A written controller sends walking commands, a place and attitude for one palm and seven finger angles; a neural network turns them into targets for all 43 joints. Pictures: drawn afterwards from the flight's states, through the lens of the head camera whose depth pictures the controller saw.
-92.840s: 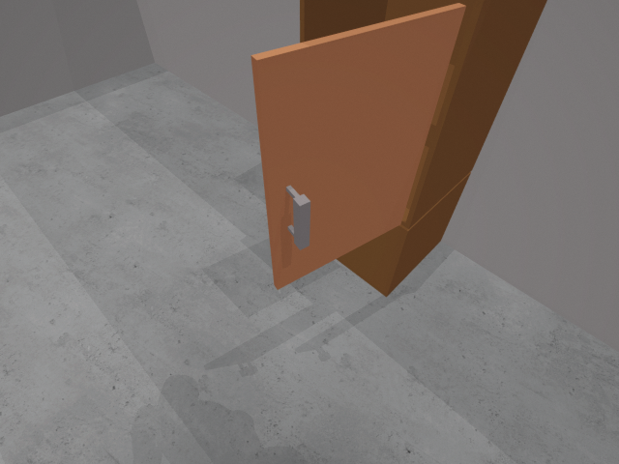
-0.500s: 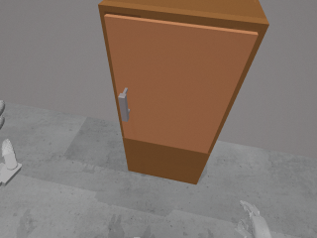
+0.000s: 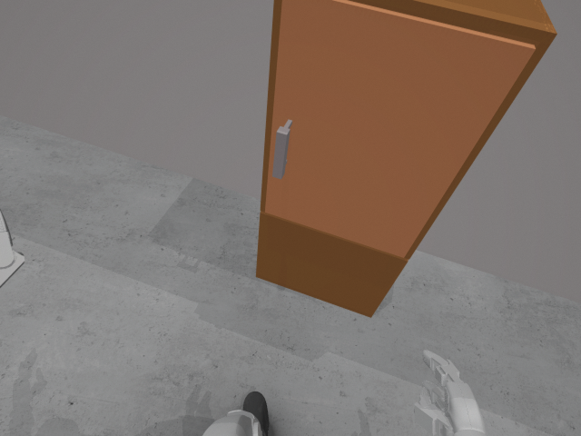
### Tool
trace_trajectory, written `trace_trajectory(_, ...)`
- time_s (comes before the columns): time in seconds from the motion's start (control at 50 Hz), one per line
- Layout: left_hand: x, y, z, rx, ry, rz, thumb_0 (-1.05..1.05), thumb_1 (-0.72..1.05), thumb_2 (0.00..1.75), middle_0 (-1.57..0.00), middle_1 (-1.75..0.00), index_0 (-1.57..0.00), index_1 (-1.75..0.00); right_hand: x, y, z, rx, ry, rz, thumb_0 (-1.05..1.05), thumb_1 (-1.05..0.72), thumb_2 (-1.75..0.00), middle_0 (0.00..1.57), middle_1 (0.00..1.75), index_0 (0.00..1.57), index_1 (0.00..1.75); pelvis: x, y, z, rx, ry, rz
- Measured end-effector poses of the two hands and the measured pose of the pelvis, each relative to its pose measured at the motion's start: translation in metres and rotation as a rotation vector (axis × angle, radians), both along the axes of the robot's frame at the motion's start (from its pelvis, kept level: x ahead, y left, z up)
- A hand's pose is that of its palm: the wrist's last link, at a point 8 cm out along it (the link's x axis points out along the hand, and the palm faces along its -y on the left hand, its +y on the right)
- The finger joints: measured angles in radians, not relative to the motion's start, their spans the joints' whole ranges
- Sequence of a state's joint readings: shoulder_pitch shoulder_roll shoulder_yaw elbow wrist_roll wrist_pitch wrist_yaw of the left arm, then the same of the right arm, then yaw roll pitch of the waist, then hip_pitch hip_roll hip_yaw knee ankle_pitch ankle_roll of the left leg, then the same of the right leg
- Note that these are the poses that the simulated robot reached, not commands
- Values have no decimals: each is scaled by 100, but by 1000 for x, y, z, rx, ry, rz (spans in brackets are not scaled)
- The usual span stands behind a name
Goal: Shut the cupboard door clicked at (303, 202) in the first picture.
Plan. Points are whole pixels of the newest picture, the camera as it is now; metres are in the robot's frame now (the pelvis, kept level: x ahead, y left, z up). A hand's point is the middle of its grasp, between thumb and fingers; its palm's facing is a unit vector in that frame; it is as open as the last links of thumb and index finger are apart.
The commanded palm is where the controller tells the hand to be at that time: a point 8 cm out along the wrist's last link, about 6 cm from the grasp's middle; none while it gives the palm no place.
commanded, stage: step back with the hand held close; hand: left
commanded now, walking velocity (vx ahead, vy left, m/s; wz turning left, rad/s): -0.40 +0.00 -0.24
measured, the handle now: (283, 149) +0.72 +0.05 -0.05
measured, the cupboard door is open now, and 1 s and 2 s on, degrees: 0 0 0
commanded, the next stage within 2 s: stop stepping back and stand still in 0.02 s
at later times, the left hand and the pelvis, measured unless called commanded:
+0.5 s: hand out of the picture +0.05 +0.29 +0.21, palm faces +0.13 -0.83 -0.55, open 7.5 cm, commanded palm +0.02 +0.36 +0.20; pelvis -0.17 +0.09 +0.02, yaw -10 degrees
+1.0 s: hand out of the picture +0.01 +0.35 +0.22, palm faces +0.29 -0.79 -0.55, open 7.5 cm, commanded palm -0.04 +0.40 +0.20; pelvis -0.24 +0.14 +0.01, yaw -12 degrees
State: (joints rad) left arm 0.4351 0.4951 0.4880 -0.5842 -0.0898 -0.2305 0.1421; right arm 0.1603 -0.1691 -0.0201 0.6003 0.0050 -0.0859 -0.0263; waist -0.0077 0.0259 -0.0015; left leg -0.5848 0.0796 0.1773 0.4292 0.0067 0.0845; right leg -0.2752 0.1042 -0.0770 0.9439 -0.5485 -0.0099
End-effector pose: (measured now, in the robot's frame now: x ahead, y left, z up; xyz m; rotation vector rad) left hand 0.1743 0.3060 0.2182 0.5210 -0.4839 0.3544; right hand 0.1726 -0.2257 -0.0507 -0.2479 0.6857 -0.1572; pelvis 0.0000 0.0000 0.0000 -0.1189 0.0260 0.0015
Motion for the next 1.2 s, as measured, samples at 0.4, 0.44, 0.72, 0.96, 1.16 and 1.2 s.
trace_trajectory(0.4,-72,30,-11,-135,150,-204,2,90,90,-20,-30,-20,-30,-210,61,24,31,14,-191,1,-90,-90,20,30,20,30,-141,78,27,30,-95,-174)
trace_trajectory(0.44,-102,24,1,-64,187,-259,2,89,89,-20,-30,-20,-30,-238,61,27,25,36,-223,1,-90,-90,20,30,20,30,-153,84,32,23,-75,-175)
trace_trajectory(0.72,-175,112,-2,-150,32,7,1,89,89,-21,-30,-21,-30,-334,89,-14,-6,109,-300,2,-90,-90,20,30,20,30,-216,133,15,124,-49,-197)
trace_trajectory(0.96,-195,85,12,97,119,-169,2,89,89,-21,-30,-21,-30,-342,140,-23,112,117,-237,1,-90,-90,20,30,20,30,-238,141,14,121,-56,-204)
trace_trajectory(1.16,-192,86,-13,39,276,22,1,89,89,-21,-30,-21,-30,-321,97,-47,129,183,-237,2,-90,-90,20,30,20,30,-226,125,15,143,-58,-204)
trace_trajectory(1.2,-189,83,-25,-7,321,23,1,89,89,-21,-30,-21,-30,-315,86,-38,97,167,-244,2,-90,-90,20,30,20,30,-222,123,18,151,-63,-204)
